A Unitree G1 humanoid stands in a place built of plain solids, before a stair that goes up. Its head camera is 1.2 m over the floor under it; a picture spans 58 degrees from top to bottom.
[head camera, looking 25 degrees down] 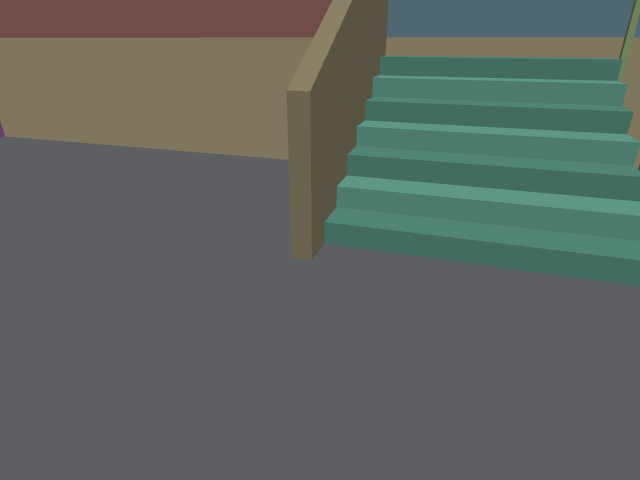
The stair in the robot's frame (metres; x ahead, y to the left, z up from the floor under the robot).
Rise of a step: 0.15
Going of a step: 0.27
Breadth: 1.84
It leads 18 degrees to the right of straight ahead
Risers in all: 8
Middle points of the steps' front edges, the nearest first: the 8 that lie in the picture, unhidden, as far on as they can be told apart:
2.24 -0.91 0.15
2.50 -0.99 0.30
2.76 -1.07 0.45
3.02 -1.15 0.60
3.28 -1.23 0.75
3.54 -1.32 0.90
3.80 -1.40 1.05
4.06 -1.48 1.21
